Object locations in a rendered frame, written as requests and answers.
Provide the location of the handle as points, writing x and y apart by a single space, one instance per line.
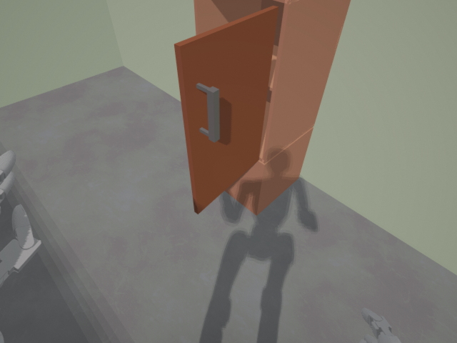
213 112

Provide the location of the robot right hand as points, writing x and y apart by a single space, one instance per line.
380 328

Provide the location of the cupboard door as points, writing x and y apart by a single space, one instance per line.
236 59

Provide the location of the robot left hand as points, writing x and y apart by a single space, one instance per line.
16 254

